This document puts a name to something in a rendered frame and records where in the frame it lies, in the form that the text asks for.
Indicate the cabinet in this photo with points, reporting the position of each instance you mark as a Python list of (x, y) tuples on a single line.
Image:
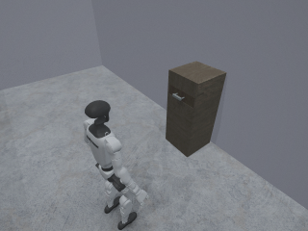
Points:
[(190, 128)]

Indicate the left robot shin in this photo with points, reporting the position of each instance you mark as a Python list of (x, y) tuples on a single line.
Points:
[(110, 196)]

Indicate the robot right forearm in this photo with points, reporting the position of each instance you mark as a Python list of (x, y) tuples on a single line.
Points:
[(126, 180)]

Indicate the right robot upper arm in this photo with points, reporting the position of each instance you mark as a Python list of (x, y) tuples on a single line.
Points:
[(114, 147)]

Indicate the drawer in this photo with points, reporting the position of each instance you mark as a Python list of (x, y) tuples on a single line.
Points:
[(189, 100)]

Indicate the robot right hand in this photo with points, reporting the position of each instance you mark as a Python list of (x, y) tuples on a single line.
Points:
[(141, 197)]

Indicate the handle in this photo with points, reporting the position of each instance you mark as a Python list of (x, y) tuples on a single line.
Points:
[(177, 97)]

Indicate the robot torso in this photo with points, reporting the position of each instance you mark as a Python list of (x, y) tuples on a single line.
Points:
[(101, 155)]

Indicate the left robot upper arm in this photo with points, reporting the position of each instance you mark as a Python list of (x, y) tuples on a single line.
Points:
[(86, 123)]

